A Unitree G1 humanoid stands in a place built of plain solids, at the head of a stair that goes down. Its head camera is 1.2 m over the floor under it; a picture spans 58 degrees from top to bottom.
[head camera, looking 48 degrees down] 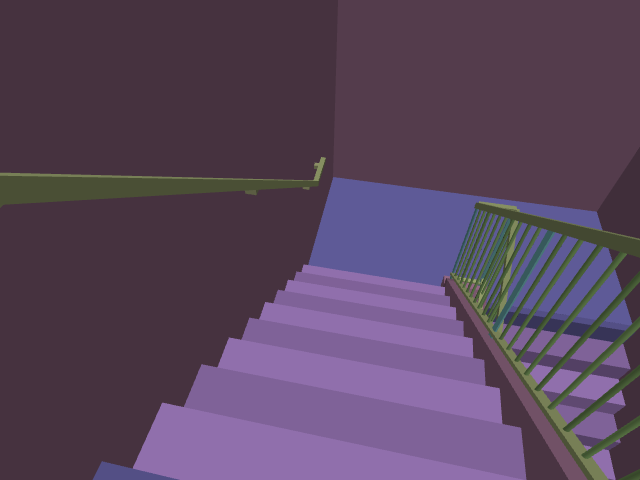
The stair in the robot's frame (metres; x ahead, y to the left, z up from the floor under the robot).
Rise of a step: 0.19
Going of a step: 0.23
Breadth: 1.20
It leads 12 degrees to the right of straight ahead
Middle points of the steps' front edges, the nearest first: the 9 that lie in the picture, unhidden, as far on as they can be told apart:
0.43 -0.08 -0.19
0.65 -0.12 -0.38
0.88 -0.17 -0.58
1.10 -0.22 -0.77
1.33 -0.26 -0.96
1.55 -0.31 -1.15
1.78 -0.35 -1.34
2.00 -0.40 -1.53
2.23 -0.45 -1.72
